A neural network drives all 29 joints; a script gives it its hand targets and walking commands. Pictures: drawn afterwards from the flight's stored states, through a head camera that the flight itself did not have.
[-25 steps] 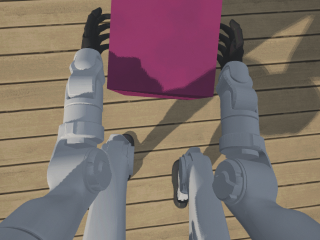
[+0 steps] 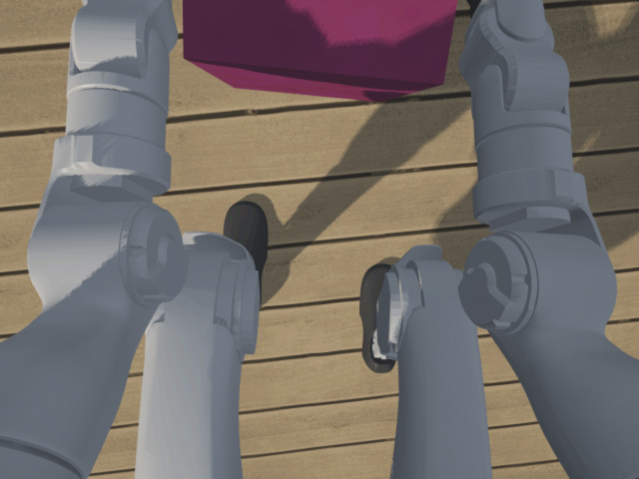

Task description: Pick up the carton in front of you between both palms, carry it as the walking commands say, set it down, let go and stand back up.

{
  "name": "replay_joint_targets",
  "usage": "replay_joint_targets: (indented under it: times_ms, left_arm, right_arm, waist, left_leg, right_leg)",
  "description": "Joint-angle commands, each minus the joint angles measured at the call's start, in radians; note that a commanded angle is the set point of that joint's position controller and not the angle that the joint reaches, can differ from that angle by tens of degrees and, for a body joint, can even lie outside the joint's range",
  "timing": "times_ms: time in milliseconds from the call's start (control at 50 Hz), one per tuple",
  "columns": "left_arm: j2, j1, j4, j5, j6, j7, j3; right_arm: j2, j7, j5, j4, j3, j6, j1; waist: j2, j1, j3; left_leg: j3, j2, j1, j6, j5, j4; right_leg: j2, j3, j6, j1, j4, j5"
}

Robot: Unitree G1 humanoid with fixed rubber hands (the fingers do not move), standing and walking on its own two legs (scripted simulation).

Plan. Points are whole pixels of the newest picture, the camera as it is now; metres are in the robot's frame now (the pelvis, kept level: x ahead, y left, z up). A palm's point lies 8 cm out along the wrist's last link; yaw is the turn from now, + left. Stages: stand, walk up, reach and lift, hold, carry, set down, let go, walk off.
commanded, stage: set down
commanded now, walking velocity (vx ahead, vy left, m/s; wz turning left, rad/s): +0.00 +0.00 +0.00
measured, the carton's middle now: out of the picture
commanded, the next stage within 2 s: none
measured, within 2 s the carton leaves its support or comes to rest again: rests again in 0.44 s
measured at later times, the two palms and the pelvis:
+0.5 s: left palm out of the picture +0.54 +0.23 -0.20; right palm (468, 6) +0.56 -0.07 -0.21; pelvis +0.00 -0.01 -0.03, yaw +0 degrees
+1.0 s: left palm out of the picture +0.54 +0.24 -0.21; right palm (465, 9) +0.56 -0.07 -0.21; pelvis -0.01 -0.01 -0.04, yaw +0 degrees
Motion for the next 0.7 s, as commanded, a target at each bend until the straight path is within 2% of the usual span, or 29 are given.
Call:
replay_joint_targets:
  times_ms: [0,40,80,140,240,320,500,680]
  left_arm:
    - [-0.856,-0.537,-0.026,-0.155,-0.047,-0.239,-0.387]
    - [-0.857,-0.563,-0.032,-0.181,-0.051,-0.250,-0.394]
    - [-0.864,-0.588,-0.048,-0.212,-0.057,-0.262,-0.399]
    - [-0.863,-0.561,-0.024,-0.227,-0.057,-0.279,-0.391]
    - [-0.848,-0.518,0.030,-0.209,-0.063,-0.301,-0.348]
    - [-0.825,-0.521,0.058,-0.198,-0.072,-0.312,-0.321]
    - [-0.762,-0.552,0.122,-0.193,-0.089,-0.320,-0.280]
    - [-0.711,-0.532,0.203,-0.177,-0.091,-0.326,-0.246]
  right_arm:
    - [0.810,0.261,0.145,-0.088,0.472,-0.044,-0.696]
    - [0.810,0.253,0.162,-0.107,0.494,-0.050,-0.726]
    - [0.823,0.242,0.178,-0.128,0.521,-0.054,-0.754]
    - [0.857,0.234,0.192,-0.134,0.551,-0.057,-0.749]
    - [0.882,0.233,0.191,-0.104,0.551,-0.060,-0.726]
    - [0.868,0.227,0.180,-0.077,0.529,-0.065,-0.718]
    - [0.793,0.218,0.144,-0.024,0.478,-0.073,-0.720]
    - [0.721,0.239,0.075,0.079,0.391,-0.054,-0.628]
  waist:
    - [0.092,0.028,-1.260]
    - [0.078,0.031,-1.289]
    - [0.031,0.040,-1.311]
    - [-0.008,0.052,-1.305]
    - [-0.035,0.085,-1.194]
    - [-0.041,0.094,-1.119]
    - [-0.054,0.088,-0.972]
    - [-0.043,0.051,-0.754]
  left_leg:
    - [0.104,-0.091,1.191,-0.005,0.369,0.039]
    - [0.111,-0.089,1.169,-0.006,0.389,0.063]
    - [0.117,-0.089,1.122,-0.004,0.415,0.076]
    - [0.116,-0.087,1.108,0.005,0.464,0.102]
    - [0.129,-0.080,0.989,0.011,0.434,0.120]
    - [0.135,-0.073,0.906,0.013,0.386,0.127]
    - [0.125,-0.062,0.814,0.020,0.281,0.136]
    - [0.098,-0.062,0.770,0.027,0.165,0.129]
  right_leg:
    - [0.072,-0.106,-0.023,0.128,-0.206,0.247]
    - [0.068,-0.103,-0.023,0.181,-0.188,0.280]
    - [0.067,-0.103,-0.020,0.253,-0.171,0.331]
    - [0.065,-0.099,-0.012,0.265,-0.150,0.383]
    - [0.064,-0.082,-0.007,0.260,-0.140,0.391]
    - [0.066,-0.071,-0.009,0.264,-0.138,0.377]
    - [0.062,-0.065,-0.020,0.249,-0.126,0.298]
    - [0.056,-0.071,-0.037,0.145,-0.114,0.176]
